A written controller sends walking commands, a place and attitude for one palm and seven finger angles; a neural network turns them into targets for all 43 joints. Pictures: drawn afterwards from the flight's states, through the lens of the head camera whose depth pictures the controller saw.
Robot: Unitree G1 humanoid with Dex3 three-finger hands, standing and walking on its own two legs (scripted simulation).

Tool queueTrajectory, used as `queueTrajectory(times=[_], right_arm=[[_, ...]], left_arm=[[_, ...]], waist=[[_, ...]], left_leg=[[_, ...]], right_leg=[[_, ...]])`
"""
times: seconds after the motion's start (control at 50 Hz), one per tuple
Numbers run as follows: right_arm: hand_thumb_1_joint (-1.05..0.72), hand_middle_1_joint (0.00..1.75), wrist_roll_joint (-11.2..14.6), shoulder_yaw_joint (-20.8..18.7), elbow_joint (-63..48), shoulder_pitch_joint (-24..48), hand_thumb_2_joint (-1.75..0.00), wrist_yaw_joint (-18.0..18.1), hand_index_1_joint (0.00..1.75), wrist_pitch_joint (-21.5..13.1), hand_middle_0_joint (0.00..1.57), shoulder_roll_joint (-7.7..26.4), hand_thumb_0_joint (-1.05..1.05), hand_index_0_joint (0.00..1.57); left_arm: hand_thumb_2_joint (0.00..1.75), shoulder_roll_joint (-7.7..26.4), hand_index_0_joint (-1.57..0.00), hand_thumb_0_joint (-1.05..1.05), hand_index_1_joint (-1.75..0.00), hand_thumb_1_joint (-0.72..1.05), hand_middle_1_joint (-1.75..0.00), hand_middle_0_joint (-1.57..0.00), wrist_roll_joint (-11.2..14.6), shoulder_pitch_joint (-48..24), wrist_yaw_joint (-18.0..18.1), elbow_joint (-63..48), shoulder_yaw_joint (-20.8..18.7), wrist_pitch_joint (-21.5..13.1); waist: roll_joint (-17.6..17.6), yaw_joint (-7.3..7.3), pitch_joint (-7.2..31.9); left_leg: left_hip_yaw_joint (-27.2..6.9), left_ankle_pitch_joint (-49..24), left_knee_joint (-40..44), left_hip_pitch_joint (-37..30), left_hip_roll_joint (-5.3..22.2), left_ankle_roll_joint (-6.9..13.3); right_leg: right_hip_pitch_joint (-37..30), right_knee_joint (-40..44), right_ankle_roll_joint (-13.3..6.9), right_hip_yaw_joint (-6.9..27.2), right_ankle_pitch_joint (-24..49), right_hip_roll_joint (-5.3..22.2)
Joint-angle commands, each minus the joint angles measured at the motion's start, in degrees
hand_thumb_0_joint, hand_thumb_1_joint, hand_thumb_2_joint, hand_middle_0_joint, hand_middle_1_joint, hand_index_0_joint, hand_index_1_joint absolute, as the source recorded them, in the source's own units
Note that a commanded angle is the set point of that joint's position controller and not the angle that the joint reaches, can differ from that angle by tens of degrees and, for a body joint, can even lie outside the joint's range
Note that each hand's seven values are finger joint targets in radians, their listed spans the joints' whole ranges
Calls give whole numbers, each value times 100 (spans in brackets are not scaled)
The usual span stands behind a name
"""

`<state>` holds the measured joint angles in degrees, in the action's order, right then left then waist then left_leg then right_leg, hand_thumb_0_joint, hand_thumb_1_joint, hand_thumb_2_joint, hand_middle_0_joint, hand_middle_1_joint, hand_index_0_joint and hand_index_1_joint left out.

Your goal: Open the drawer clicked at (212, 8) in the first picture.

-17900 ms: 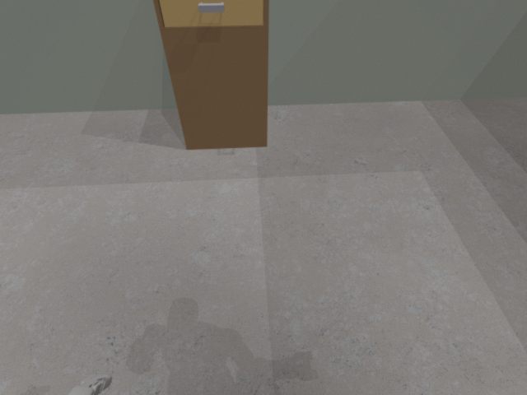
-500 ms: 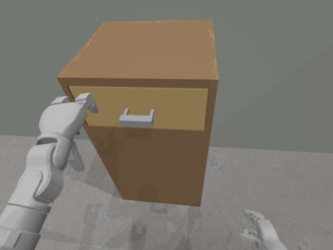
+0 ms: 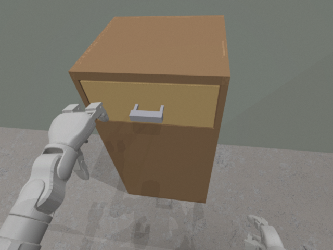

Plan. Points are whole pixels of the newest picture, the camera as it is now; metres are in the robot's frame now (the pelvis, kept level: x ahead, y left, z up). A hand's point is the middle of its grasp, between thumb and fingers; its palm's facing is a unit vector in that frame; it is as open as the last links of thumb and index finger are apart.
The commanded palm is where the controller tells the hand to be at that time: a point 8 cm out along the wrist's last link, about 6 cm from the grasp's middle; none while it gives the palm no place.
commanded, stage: move the hooked fingers above the handle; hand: left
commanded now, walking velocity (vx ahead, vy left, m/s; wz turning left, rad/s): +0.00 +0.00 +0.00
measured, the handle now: (147, 111) +0.51 +0.14 +0.02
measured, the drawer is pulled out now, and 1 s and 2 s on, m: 0.00 0.00 0.00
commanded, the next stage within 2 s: none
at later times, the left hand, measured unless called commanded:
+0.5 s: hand (119, 133) +0.36 +0.17 +0.09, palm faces +0.00 -0.11 -0.99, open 13.8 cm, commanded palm +0.34 +0.19 +0.17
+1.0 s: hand (141, 123) +0.41 +0.13 +0.08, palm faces +0.01 -0.10 -0.99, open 13.8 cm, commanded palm +0.40 +0.16 +0.15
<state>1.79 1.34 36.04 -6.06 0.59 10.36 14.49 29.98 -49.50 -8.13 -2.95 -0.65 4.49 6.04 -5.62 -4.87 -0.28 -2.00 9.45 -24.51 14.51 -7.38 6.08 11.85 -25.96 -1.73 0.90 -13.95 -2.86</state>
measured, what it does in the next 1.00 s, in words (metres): shifts its weight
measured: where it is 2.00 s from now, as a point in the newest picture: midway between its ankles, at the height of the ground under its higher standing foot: outside the picture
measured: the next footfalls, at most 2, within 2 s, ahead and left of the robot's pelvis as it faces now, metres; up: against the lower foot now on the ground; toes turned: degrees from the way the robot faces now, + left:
none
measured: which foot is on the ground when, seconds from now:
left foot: down 0.00-1.00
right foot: down 0.00-1.00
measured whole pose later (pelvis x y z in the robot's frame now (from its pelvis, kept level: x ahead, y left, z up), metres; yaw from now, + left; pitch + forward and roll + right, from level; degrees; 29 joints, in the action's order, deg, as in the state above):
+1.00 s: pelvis +0.04 -0.03 -0.01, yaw -1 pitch +6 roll +0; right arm 1.7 -0.4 36.0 -7.4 2.3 12.1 14.9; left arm 24.3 -53.3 -19.9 3.4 12.8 12.6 2.2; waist -3.1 -2.3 3.1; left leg -1.8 15.8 -30.7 20.7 -5.8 3.9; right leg 17.9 -31.3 -4.4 1.0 -19.2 -4.8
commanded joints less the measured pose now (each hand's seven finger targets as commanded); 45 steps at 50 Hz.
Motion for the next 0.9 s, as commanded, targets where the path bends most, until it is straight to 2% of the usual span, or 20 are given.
queueTrajectory(times=[0.0,0.04,0.06,0.08,0.1,0.18,0.24,0.32,0.4,0.46,0.48,0.56,0.58,0.62,0.68,0.74,0.78,0.8,0.82,0.88], right_arm=[[-90,30,-87,-170,-898,812,-90,59,30,-301,20,619,0,20],[-90,30,-93,-176,-843,759,-90,67,30,-301,20,610,0,20],[-90,30,-95,-178,-858,783,-90,62,30,-301,20,579,0,20],[-90,30,-61,-183,-844,798,-90,36,30,-305,20,605,0,20],[-90,30,-84,-166,-792,779,-90,17,30,-284,20,553,0,20],[-90,30,-2,-177,-778,796,-90,-53,30,-192,20,604,0,20],[-90,30,-7,-193,-837,741,-90,-50,30,-101,20,639,0,20],[-90,30,-36,-226,-960,729,-90,-50,30,-81,20,631,0,20],[-90,30,-81,-214,-911,638,-90,7,30,-124,20,611,0,20],[-90,30,-59,-194,-774,554,-90,77,30,-105,20,605,0,20],[-90,30,-36,-198,-769,587,-90,83,30,-112,20,633,0,20],[-90,30,-14,-219,-735,501,-90,53,30,-91,20,568,0,20],[-90,30,4,-234,-734,529,-90,32,30,-78,20,609,0,20],[-90,30,5,-240,-796,493,-90,21,30,-25,20,610,0,20],[-90,30,56,-274,-864,466,-90,-1,30,43,20,681,0,20],[-90,30,57,-298,-947,465,-90,15,30,91,20,705,0,20],[-90,30,23,-315,-970,432,-90,47,30,98,20,729,0,20],[-90,30,7,-309,-947,409,-90,84,30,93,20,710,0,20],[-90,30,-21,-297,-909,379,-90,111,30,81,20,677,0,20],[-90,30,-57,-306,-812,293,-90,179,30,17,20,645,0,20]], left_arm=[[30,1252,-30,0,-120,-50,-120,-30,-133,-2085,268,-1499,-718,-433],[30,1371,-30,0,-120,-50,-120,-30,-147,-2123,434,-1433,-926,-587],[30,1203,-30,0,-120,-50,-120,-30,-135,-2122,500,-1393,-814,-602],[30,1454,-30,0,-120,-50,-120,-30,-138,-2095,600,-1342,-1138,-592],[30,1317,-30,0,-120,-50,-120,-30,-184,-2124,673,-1224,-1011,-551],[30,952,-30,0,-120,-50,-120,-30,-230,-2072,766,-467,-748,-119],[30,619,-30,0,-120,-50,-120,-30,-273,-2275,609,-442,-219,144],[30,342,-30,0,-120,-50,-120,-30,-295,-2390,349,-862,217,158],[30,567,-30,0,-120,-50,-120,-30,-341,-2699,414,-992,20,-141],[30,876,-30,0,-120,-50,-120,-30,-378,-2879,678,-482,-408,-300],[30,1151,-30,0,-120,-50,-120,-30,-405,-2912,796,-421,-707,-295],[30,824,-30,0,-120,-50,-120,-30,-395,-3101,1088,-70,-500,-118],[30,1014,-30,0,-120,-50,-120,-30,-421,-2963,1113,88,-703,-4],[30,686,-30,0,-120,-50,-120,-30,-386,-2873,1054,159,-328,200],[30,395,-30,0,-120,-50,-120,-30,-342,-2519,778,441,-33,450],[30,82,-30,0,-120,-50,-120,-30,-253,-2628,448,121,432,456],[30,254,-30,0,-120,-50,-120,-30,-282,-2936,343,-75,344,322],[30,512,-30,0,-120,-50,-120,-30,-332,-3071,370,-149,152,203],[30,441,-30,0,-120,-50,-120,-30,-370,-3364,412,-219,243,66],[30,861,-30,0,-120,-50,-120,-30,-452,-3706,723,-274,-217,-337]], waist=[[310,117,1473],[221,46,1410],[187,23,1397],[17,-16,1410],[-65,-46,1470],[316,20,1221],[582,141,1434],[417,225,1880],[386,232,1882],[520,152,1581],[427,72,1652],[289,51,1944],[284,16,2009],[436,80,2141],[846,207,2014],[916,384,1938],[872,419,1982],[746,390,2029],[690,423,2101],[397,328,2315]], left_leg=[[-468,-570,329,-952,621,-458],[-514,-708,361,-927,616,-538],[-480,-760,334,-961,597,-549],[-510,-829,337,-948,616,-584],[-469,-897,321,-946,595,-633],[-350,-847,316,-732,597,-656],[-276,-839,247,-746,581,-596],[-328,-1245,57,-1052,569,-541],[-387,-1398,-49,-1088,579,-527],[-327,-1120,-17,-731,542,-508],[-315,-1127,-6,-695,541,-510],[-212,-1490,-121,-694,500,-565],[-206,-1531,-128,-658,508,-576],[-123,-1595,-192,-605,481,-515],[-102,-1675,-267,-475,477,-427],[-83,-1731,-364,-503,453,-343],[-94,-1671,-439,-507,441,-301],[-84,-1617,-463,-503,425,-291],[-96,-1577,-507,-498,392,-280],[-128,-1627,-596,-534,380,-306]], right_leg=[[-37,319,-137,34,266,84],[-21,295,-169,12,322,53],[16,292,-167,9,357,52],[13,273,-194,26,380,-6],[-18,233,-201,0,382,43],[125,258,-199,-18,372,1],[73,256,-161,-16,416,80],[32,184,-155,27,686,104],[148,109,-162,23,743,67],[188,81,-187,38,661,37],[132,64,-199,67,671,-2],[29,-65,-213,72,991,40],[-31,-71,-216,101,1022,11],[-181,-98,-179,132,1281,86],[-193,-79,-126,189,1627,82],[-102,-117,-66,193,1952,127],[-58,-130,-55,231,1989,124],[-73,-154,-61,273,1983,139],[-52,-196,-64,277,2014,144],[-10,-288,-106,341,2020,109]])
